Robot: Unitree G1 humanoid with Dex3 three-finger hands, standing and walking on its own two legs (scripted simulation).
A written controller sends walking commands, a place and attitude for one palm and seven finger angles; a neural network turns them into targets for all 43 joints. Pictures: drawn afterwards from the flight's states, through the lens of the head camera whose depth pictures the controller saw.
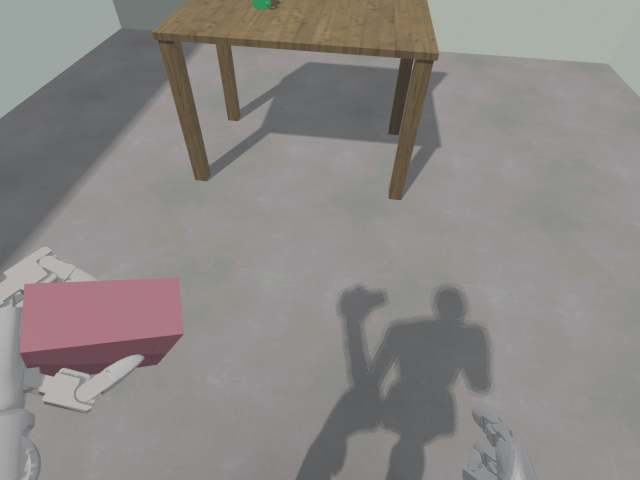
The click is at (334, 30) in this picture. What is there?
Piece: table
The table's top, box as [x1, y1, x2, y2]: [152, 0, 438, 60]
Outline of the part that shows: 152,31 154,39 432,60 437,60 438,50 426,0 271,0 271,6 268,9 263,10 253,8 252,0 189,0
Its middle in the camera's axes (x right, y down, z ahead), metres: -0.07 -0.95 +1.65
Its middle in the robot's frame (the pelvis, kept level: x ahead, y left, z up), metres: +1.86 +0.17 -0.08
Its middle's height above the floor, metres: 0.69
